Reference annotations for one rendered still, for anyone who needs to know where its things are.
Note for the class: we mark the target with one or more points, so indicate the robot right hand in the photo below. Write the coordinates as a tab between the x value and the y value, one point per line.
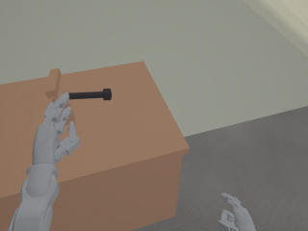
240	221

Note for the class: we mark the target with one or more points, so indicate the counter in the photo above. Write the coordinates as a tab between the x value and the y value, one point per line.
125	173

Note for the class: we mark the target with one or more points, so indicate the robot left forearm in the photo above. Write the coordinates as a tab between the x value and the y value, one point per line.
37	195

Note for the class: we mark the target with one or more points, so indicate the tap lever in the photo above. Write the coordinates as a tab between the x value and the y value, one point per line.
106	94

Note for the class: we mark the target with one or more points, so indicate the robot left hand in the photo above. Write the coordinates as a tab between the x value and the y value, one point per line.
47	135

